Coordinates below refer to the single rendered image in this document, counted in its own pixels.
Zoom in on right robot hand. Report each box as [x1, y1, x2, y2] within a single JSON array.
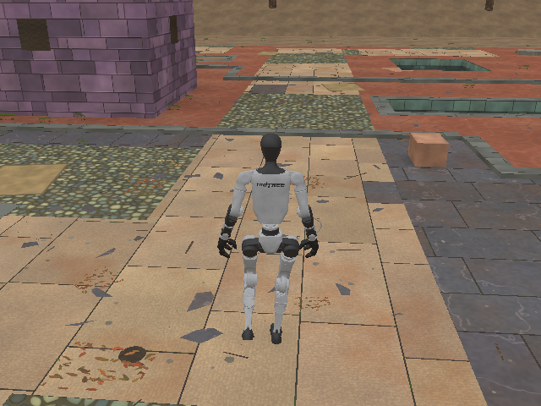
[[299, 239, 319, 258]]

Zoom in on left robot hand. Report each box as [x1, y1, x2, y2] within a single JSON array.
[[217, 238, 237, 258]]

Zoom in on robot right thigh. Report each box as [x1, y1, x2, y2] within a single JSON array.
[[275, 236, 299, 294]]

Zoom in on right robot forearm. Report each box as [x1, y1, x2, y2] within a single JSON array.
[[302, 206, 317, 241]]

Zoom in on humanoid robot torso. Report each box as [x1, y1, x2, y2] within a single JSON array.
[[251, 166, 291, 254]]

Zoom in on left robot forearm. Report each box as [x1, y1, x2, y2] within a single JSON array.
[[220, 204, 238, 240]]

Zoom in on robot left upper arm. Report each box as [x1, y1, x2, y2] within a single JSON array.
[[229, 170, 254, 217]]

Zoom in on robot right upper arm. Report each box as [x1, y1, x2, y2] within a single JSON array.
[[288, 170, 310, 218]]

